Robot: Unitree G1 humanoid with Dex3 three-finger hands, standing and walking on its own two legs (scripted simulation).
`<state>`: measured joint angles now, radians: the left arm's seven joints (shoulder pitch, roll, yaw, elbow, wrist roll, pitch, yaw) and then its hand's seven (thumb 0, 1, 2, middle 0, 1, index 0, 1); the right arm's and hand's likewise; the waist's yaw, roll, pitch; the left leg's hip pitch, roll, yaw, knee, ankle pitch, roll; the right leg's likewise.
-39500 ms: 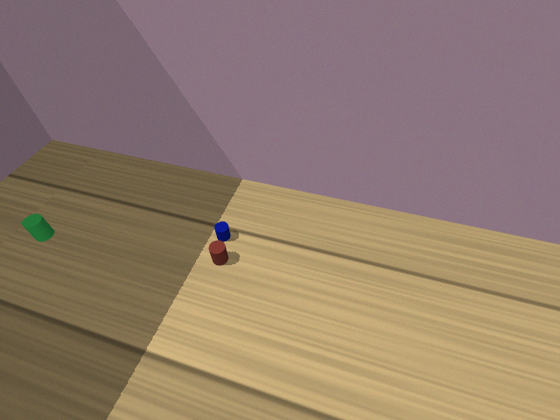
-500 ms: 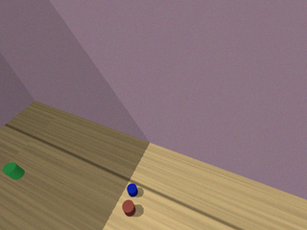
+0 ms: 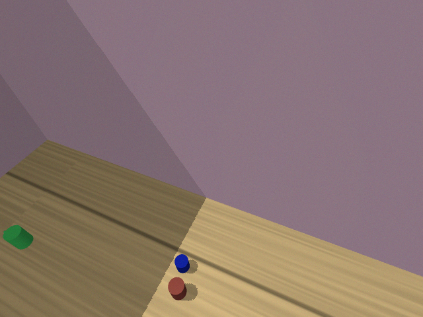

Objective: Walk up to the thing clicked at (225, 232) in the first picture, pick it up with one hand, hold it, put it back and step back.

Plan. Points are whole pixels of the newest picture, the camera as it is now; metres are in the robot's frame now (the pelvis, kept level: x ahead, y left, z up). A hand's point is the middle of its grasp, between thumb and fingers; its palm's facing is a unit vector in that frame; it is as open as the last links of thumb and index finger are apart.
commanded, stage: stand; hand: left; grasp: from above
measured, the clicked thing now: (182, 263) +0.48 +0.20 -0.75
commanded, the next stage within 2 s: step back in 0.64 s
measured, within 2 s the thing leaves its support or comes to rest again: neither
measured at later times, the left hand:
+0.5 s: hand out of the picture +0.07 +0.25 -0.16, palm faces +0.00 -0.94 -0.34, open 7.4 cm
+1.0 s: hand out of the picture +0.04 +0.26 -0.17, palm faces -0.01 -0.91 -0.41, open 7.4 cm
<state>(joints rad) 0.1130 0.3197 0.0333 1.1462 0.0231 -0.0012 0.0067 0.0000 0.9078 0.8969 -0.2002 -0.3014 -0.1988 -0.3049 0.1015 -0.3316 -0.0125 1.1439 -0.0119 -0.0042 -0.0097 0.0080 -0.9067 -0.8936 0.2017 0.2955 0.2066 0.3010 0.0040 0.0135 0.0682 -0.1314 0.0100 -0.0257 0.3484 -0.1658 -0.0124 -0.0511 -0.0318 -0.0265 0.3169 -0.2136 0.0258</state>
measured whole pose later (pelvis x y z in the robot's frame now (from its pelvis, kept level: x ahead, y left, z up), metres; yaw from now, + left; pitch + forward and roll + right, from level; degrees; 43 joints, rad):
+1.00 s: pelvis -0.06 -0.01 -0.03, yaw +0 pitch -2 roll +0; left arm 0.09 0.37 0.07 0.97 0.03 0.03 0.00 0.00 0.91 0.90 -0.20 -0.30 -0.20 -0.30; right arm 0.04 -0.41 -0.06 0.99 0.01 0.06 0.01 0.01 -0.91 -0.89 0.20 0.30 0.21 0.30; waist -0.01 0.03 0.19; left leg -0.41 -0.01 -0.07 0.75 -0.35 0.02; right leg -0.32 -0.02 -0.03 0.66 -0.30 -0.01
